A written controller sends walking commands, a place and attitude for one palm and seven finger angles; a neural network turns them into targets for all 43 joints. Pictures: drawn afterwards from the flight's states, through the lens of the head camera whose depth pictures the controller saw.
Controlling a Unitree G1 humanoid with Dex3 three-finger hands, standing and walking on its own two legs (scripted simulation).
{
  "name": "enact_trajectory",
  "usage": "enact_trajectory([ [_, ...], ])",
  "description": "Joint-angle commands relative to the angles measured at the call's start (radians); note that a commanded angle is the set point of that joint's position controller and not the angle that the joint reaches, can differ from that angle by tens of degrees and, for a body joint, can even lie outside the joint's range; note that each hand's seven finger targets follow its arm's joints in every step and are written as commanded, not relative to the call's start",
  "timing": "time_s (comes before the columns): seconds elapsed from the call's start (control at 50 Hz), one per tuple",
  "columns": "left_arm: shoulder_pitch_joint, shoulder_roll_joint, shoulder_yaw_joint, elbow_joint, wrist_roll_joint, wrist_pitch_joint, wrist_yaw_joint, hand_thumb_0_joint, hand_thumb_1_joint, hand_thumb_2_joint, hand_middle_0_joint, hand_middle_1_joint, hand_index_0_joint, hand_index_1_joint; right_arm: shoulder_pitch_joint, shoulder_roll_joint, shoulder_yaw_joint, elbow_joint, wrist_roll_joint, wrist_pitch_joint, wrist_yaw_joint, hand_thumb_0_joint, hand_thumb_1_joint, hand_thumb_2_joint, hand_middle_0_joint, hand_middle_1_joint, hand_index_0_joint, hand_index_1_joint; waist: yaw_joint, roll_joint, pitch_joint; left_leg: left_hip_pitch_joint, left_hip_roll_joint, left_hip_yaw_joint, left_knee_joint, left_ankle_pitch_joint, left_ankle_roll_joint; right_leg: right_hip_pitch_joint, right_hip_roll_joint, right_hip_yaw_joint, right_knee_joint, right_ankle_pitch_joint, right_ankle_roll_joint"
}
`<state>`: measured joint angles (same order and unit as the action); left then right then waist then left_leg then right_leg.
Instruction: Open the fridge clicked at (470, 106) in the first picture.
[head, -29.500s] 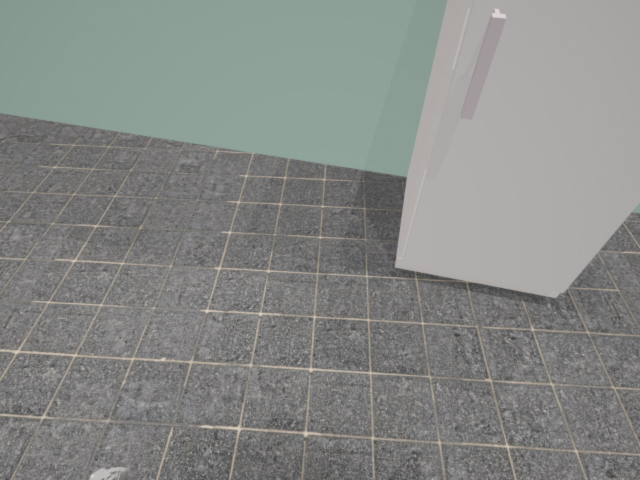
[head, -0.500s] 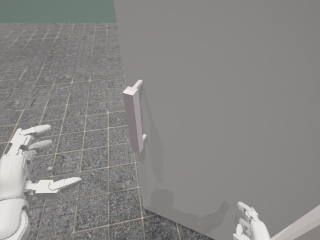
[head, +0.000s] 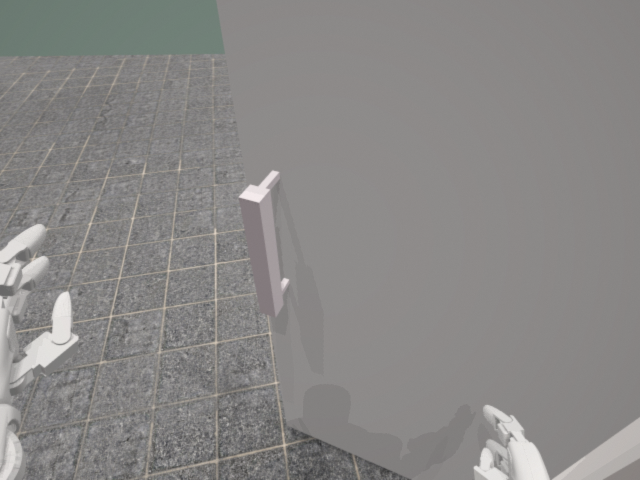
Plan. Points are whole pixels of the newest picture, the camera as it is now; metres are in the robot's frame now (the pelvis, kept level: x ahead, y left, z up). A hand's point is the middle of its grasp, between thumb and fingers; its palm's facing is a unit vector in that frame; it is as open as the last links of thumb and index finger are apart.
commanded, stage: draw the hand back to the body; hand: left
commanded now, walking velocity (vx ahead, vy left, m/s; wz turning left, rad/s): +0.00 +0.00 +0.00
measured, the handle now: (272, 248) +0.39 +0.13 +0.09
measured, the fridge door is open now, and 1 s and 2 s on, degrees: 66 66 66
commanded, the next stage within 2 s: step back with the hand held close in 0.28 s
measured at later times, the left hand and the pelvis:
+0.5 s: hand (81, 333) +0.19 +0.26 +0.16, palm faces +0.48 -0.79 -0.37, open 7.5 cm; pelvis -0.01 -0.01 +0.00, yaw +0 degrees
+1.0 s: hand (30, 386) +0.13 +0.28 +0.16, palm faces +0.44 -0.78 -0.44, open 7.4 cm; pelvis -0.07 +0.02 -0.02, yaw +0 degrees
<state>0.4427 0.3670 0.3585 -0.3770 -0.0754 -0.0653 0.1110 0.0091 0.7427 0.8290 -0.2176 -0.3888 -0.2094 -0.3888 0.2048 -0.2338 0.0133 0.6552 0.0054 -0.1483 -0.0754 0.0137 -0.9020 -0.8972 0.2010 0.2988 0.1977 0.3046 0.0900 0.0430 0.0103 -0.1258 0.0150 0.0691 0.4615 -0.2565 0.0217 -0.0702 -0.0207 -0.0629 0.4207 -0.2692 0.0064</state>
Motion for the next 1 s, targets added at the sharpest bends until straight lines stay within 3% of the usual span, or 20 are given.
enact_trajectory([
  [0.0,-0.112,0.18,0.097,-0.189,0.004,-0.062,0.013,0.0,0.9,0.9,-0.2,-0.3,-0.2,-0.3,-0.13,-0.112,-0.038,-0.157,-0.001,-0.055,-0.013,0.0,-0.9,-0.9,0.2,0.3,0.2,0.3,-0.012,0.025,-0.054,0.045,0.041,-0.058,-0.067,0.208,0.009,-0.075,-0.022,0.028,-0.078,0.174,-0.026],
  [0.16,-0.108,0.201,0.118,-0.212,0.005,-0.069,0.018,0.0,0.9,0.9,-0.2,-0.3,-0.2,-0.3,-0.137,-0.103,-0.034,-0.159,-0.003,-0.065,-0.015,0.0,-0.9,-0.9,0.2,0.3,0.2,0.3,-0.007,0.033,-0.06,0.047,0.034,-0.058,-0.065,0.199,0.009,-0.069,-0.022,0.029,-0.083,0.173,-0.027],
  [0.18,-0.104,0.206,0.123,-0.193,0.004,-0.066,0.017,0.0,0.9,0.9,-0.2,-0.3,-0.2,-0.3,-0.137,-0.105,-0.036,-0.154,-0.004,-0.063,-0.016,0.0,-0.9,-0.9,0.2,0.3,0.2,0.3,-0.006,0.009,-0.045,0.04,0.036,-0.055,-0.062,0.205,0.011,-0.071,-0.024,0.03,-0.094,0.18,-0.027],
  [0.22,-0.11,0.195,0.113,-0.2,0.004,-0.067,0.014,0.0,0.9,0.9,-0.2,-0.3,-0.2,-0.3,-0.137,-0.102,-0.034,-0.156,-0.003,-0.061,-0.015,0.0,-0.9,-0.9,0.2,0.3,0.2,0.3,-0.008,0.037,-0.055,0.049,0.037,-0.056,-0.064,0.2,0.009,-0.072,-0.024,0.031,-0.089,0.173,-0.027],
  [0.28,-0.107,0.194,0.111,-0.182,0.002,-0.067,0.014,0.0,0.9,0.9,-0.2,-0.3,-0.2,-0.3,-0.14,-0.105,-0.037,-0.155,-0.002,-0.061,-0.017,0.0,-0.9,-0.9,0.2,0.3,0.2,0.3,-0.01,-0.005,-0.033,0.04,0.038,-0.055,-0.067,0.177,0.012,-0.083,-0.023,0.032,-0.103,0.147,-0.025],
  [0.36,-0.11,0.193,0.11,-0.19,0.002,-0.071,0.012,0.0,0.9,0.9,-0.2,-0.3,-0.2,-0.3,-0.143,-0.101,-0.037,-0.158,-0.001,-0.064,-0.018,0.0,-0.9,-0.9,0.2,0.3,0.2,0.3,-0.01,0.009,-0.048,0.05,0.035,-0.052,-0.068,0.167,0.014,-0.083,-0.024,0.031,-0.099,0.138,-0.022],
  [0.38,-0.162,0.153,0.044,-0.242,0.006,-0.074,0.005,0.0,0.9,0.9,-0.2,-0.3,-0.2,-0.3,-0.15,-0.105,-0.032,-0.161,-0.005,-0.071,-0.016,0.0,-0.9,-0.9,0.2,0.3,0.2,0.3,-0.016,0.026,-0.065,0.063,0.031,-0.053,-0.065,0.179,0.018,-0.076,-0.029,0.034,-0.101,0.156,-0.021],
  [0.4,-0.315,0.296,0.193,-0.325,0.006,-0.121,0.022,0.0,0.9,0.9,-0.2,-0.3,-0.2,-0.3,-0.157,-0.112,-0.027,-0.199,0.006,-0.046,-0.016,0.0,-0.9,-0.9,0.2,0.3,0.2,0.3,-0.044,-0.028,0.061,-0.023,0.05,-0.046,-0.015,0.076,0.031,-0.195,-0.084,0.185,-0.172,0.213,-0.008],
  [0.42,-0.208,0.21,0.132,-0.214,0.014,-0.127,0.016,0.0,0.9,0.9,-0.2,-0.3,-0.2,-0.3,-0.13,-0.088,-0.023,-0.154,-0.006,-0.026,-0.017,0.0,-0.9,-0.9,0.2,0.3,0.2,0.3,-0.062,-0.108,0.053,-0.034,0.045,-0.058,0.022,0.058,0.028,-0.202,-0.116,0.185,-0.171,0.236,-0.022],
  [0.44,-0.129,0.172,0.107,-0.168,0.02,-0.121,0.013,0.0,0.9,0.9,-0.2,-0.3,-0.2,-0.3,-0.115,-0.09,-0.029,-0.166,-0.006,-0.009,-0.012,0.0,-0.9,-0.9,0.2,0.3,0.2,0.3,-0.06,-0.144,0.02,-0.031,0.046,-0.053,0.044,0.071,0.025,-0.196,-0.135,0.193,-0.155,0.267,-0.025],
  [0.46,-0.096,0.157,0.09,-0.173,0.023,-0.122,0.012,0.0,0.9,0.9,-0.2,-0.3,-0.2,-0.3,-0.117,-0.091,-0.032,-0.179,-0.005,0.005,-0.009,0.0,-0.9,-0.9,0.2,0.3,0.2,0.3,-0.061,-0.131,-0.007,-0.03,0.047,-0.045,0.051,0.08,0.025,-0.193,-0.146,0.192,-0.138,0.285,-0.024],
  [0.5,-0.066,0.181,0.113,-0.227,0.026,-0.137,0.019,0.0,0.9,0.9,-0.2,-0.3,-0.2,-0.3,-0.114,-0.099,-0.039,-0.201,-0.002,0.024,-0.011,0.0,-0.9,-0.9,0.2,0.3,0.2,0.3,-0.058,-0.069,-0.083,-0.032,0.063,-0.051,0.037,0.166,0.022,-0.137,-0.153,0.164,-0.068,0.374,-0.029],
  [0.58,0.046,0.219,0.175,-0.307,0.025,-0.155,0.035,0.0,0.9,0.9,-0.2,-0.3,-0.2,-0.3,-0.121,-0.102,-0.046,-0.245,0.003,0.05,-0.014,0.0,-0.9,-0.9,0.2,0.3,0.2,0.3,-0.047,0.033,-0.171,-0.03,0.118,-0.095,-0.014,0.372,0.034,-0.087,-0.097,0.103,0.045,0.384,-0.009],
  [0.64,0.086,0.231,0.202,-0.343,0.02,-0.163,0.041,0.0,0.9,0.9,-0.2,-0.3,-0.2,-0.3,-0.115,-0.092,-0.047,-0.269,0.007,0.06,-0.013,0.0,-0.9,-0.9,0.2,0.3,0.2,0.3,-0.048,0.029,-0.183,-0.081,0.145,-0.12,-0.033,0.383,0.043,-0.073,-0.068,0.085,0.095,0.343,-0.001],
  [0.7,0.1,0.23,0.206,-0.355,0.018,-0.167,0.044,0.0,0.9,0.9,-0.2,-0.3,-0.2,-0.3,-0.102,-0.096,-0.049,-0.274,0.007,0.058,-0.015,0.0,-0.9,-0.9,0.2,0.3,0.2,0.3,-0.053,0.048,-0.165,-0.144,0.155,-0.139,-0.047,0.332,0.045,-0.068,-0.059,0.081,0.119,0.294,-0.002],
  [0.76,0.089,0.22,0.201,-0.352,0.02,-0.174,0.046,0.0,0.9,0.9,-0.2,-0.3,-0.2,-0.3,-0.089,-0.104,-0.051,-0.274,0.008,0.045,-0.016,0.0,-0.9,-0.9,0.2,0.3,0.2,0.3,-0.059,0.087,-0.128,-0.249,0.171,-0.15,-0.08,0.143,0.056,-0.061,-0.049,0.081,0.154,0.194,-0.002],
  [0.88,0.038,0.22,0.202,-0.359,0.034,-0.191,0.052,0.0,0.9,0.9,-0.2,-0.3,-0.2,-0.3,-0.064,-0.114,-0.055,-0.264,0.012,0.014,-0.02,0.0,-0.9,-0.9,0.2,0.3,0.2,0.3,-0.072,0.046,-0.094,-0.384,0.152,-0.173,-0.08,-0.188,0.065,-0.054,-0.056,0.114,0.151,0.121,-0.012],
  [0.94,0.013,0.21,0.187,-0.364,0.036,-0.203,0.057,0.0,0.9,0.9,-0.2,-0.3,-0.2,-0.3,-0.053,-0.106,-0.052,-0.254,0.008,0.004,-0.017,0.0,-0.9,-0.9,0.2,0.3,0.2,0.3,-0.083,-0.018,-0.061,-0.367,0.108,-0.158,-0.026,-0.303,0.051,-0.169,-0.089,0.175,0.063,-0.042,-0.033],
  [0.98,-0.004,0.231,0.199,-0.366,0.04,-0.209,0.062,0.0,0.9,0.9,-0.2,-0.3,-0.2,-0.3,-0.05,-0.107,-0.055,-0.24,0.001,0.0,-0.018,0.0,-0.9,-0.9,0.2,0.3,0.2,0.3,-0.085,-0.045,-0.045,-0.328,0.086,-0.15,0.027,-0.3,0.042,-0.248,-0.118,0.216,-0.005,-0.143,-0.054],
])
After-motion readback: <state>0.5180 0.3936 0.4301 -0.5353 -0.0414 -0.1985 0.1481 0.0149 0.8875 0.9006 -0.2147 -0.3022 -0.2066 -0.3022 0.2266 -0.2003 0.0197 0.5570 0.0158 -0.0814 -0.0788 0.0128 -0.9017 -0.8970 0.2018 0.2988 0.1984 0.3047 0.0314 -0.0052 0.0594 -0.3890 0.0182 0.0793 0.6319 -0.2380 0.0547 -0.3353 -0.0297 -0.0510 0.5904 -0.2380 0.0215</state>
